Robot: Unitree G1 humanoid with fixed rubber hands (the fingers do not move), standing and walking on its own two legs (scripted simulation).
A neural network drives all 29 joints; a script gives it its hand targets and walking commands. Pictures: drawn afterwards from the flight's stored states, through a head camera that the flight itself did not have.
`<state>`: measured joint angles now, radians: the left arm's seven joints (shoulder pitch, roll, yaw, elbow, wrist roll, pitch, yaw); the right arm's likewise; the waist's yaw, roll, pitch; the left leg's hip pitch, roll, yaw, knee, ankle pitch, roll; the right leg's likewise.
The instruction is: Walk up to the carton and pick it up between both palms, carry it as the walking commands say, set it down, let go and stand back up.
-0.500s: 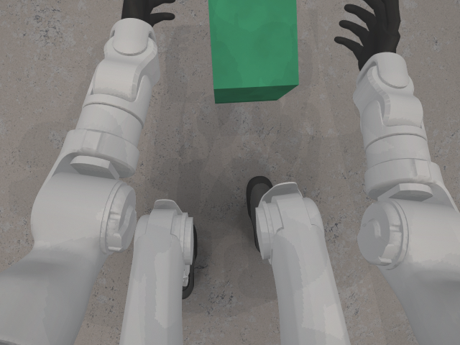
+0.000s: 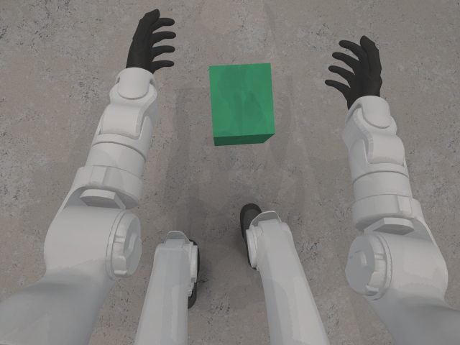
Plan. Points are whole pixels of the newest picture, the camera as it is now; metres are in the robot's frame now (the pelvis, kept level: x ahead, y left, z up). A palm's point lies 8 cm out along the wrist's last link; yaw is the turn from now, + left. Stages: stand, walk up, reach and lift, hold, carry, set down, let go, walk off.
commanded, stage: set down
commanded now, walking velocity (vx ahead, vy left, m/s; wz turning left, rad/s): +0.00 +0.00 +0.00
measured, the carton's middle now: (239, 109) +0.55 -0.10 -0.48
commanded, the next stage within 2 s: let go in 0.46 s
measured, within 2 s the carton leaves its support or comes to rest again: neither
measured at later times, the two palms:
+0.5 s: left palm (109, 57) +0.52 +0.09 -0.02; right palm (397, 87) +0.45 -0.25 -0.02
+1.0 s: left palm out of the picture +0.37 +0.18 +0.09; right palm out of the picture +0.29 -0.25 +0.09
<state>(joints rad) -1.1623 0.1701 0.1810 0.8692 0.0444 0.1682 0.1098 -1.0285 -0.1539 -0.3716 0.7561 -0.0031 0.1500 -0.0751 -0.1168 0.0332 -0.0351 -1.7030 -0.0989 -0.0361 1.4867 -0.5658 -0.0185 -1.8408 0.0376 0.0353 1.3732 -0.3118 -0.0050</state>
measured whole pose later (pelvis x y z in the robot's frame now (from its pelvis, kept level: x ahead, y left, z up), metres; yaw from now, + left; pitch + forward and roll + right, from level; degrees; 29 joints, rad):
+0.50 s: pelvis +0.02 -0.01 +0.10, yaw +0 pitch +41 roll +3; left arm -1.00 0.13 0.28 0.86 0.16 0.10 0.07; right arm -0.88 -0.08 -0.40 0.72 -0.14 0.08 -0.03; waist -0.12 0.03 -0.02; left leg -1.33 -0.09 -0.06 1.04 -0.41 -0.02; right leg -1.46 0.03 0.04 0.95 -0.20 -0.02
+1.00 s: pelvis +0.08 +0.00 +0.18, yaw -3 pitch +18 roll +0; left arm -0.19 0.14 0.13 0.60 0.06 0.01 0.02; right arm -0.02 -0.19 -0.08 0.45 -0.03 0.02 0.06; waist -0.05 0.01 0.01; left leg -0.58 -0.04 -0.08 0.60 -0.34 0.00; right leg -0.72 0.05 0.05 0.56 -0.15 -0.02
